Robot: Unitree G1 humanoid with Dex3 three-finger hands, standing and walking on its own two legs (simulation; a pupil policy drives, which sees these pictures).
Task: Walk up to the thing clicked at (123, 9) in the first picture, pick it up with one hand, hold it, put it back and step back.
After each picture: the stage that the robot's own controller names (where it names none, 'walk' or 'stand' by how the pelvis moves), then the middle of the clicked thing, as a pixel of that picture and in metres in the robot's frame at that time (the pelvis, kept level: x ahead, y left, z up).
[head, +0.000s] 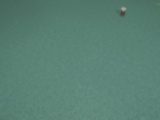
stand; (122, 12) +2.00 -0.53 -0.72
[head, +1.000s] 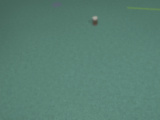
walk; (95, 21) +1.91 -0.01 -0.70
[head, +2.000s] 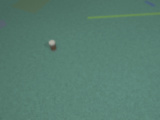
walk; (52, 45) +1.24 +0.41 -0.72
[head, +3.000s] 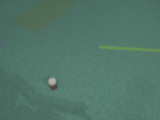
walk; (53, 84) +0.74 +0.33 -0.71
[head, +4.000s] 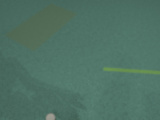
walk; out of the picture +0.44 +0.25 -0.70
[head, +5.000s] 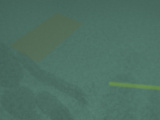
stand; out of the picture +0.33 +0.24 -0.72
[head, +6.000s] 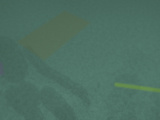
stand; out of the picture +0.33 +0.21 -0.72
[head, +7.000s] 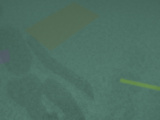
stand; out of the picture +0.36 +0.16 -0.70
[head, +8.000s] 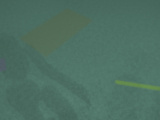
stand; out of the picture +0.36 +0.21 -0.72
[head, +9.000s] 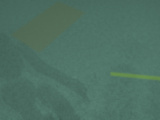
stand; out of the picture +0.36 +0.23 -0.72
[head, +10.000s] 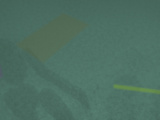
stand; out of the picture +0.33 +0.22 -0.73
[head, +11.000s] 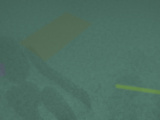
stand; out of the picture +0.33 +0.21 -0.73
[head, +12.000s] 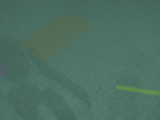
stand; out of the picture +0.33 +0.21 -0.73
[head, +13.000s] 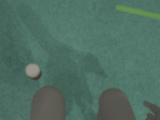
go down; (34, 72) +0.41 +0.24 -0.39
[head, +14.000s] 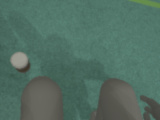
go down; (21, 63) +0.41 +0.26 -0.30
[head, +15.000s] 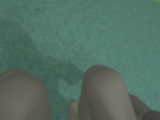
close in; out of the picture +0.39 +0.30 -0.22
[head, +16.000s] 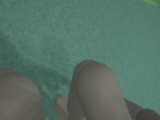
close; out of the picture +0.39 +0.30 -0.22
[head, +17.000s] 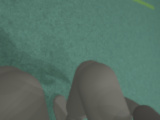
lift; out of the picture +0.37 +0.29 -0.22
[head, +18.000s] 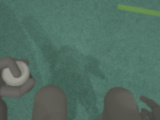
lift; (20, 78) +0.32 +0.23 -0.05
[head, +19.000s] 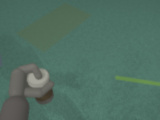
lift; (41, 87) +0.33 +0.16 +0.02
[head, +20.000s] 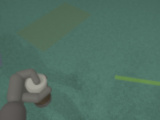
hold; (39, 91) +0.32 +0.17 +0.00
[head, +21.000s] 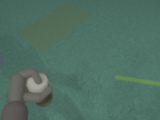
hold; (40, 90) +0.32 +0.17 +0.00
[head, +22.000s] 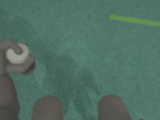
crouch; (22, 60) +0.41 +0.22 -0.08
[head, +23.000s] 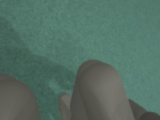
lower; out of the picture +0.39 +0.30 -0.22
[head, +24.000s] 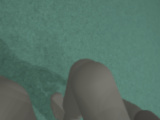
lower; out of the picture +0.40 +0.32 -0.22
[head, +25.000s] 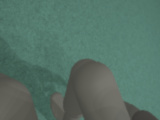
lower; out of the picture +0.40 +0.32 -0.22
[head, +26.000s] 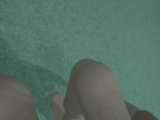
lower; out of the picture +0.40 +0.32 -0.22
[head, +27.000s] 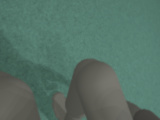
loosen; out of the picture +0.40 +0.31 -0.22
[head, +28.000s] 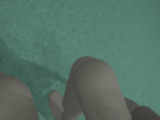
withdraw; out of the picture +0.39 +0.29 -0.22
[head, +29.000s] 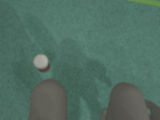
walk; (42, 64) +0.43 +0.23 -0.35
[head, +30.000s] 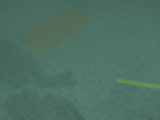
stand; out of the picture +0.36 +0.17 -0.66
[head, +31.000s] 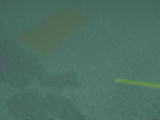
stand; out of the picture +0.36 +0.20 -0.67
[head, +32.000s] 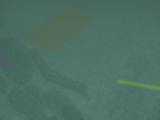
stand; out of the picture +0.37 +0.19 -0.69
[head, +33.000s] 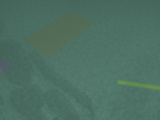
walk; out of the picture +0.38 +0.19 -0.72
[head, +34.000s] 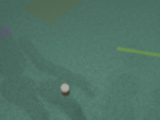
walk; (65, 90) +0.57 +0.16 -0.70
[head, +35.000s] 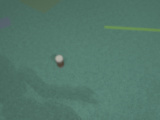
walk; (60, 61) +0.88 +0.27 -0.69
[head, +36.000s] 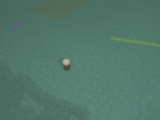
stand; (66, 65) +0.97 +0.19 -0.72
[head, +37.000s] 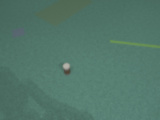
stand; (66, 69) +0.98 +0.21 -0.73
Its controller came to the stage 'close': yes
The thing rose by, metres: 0.71
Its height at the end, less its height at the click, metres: +0.00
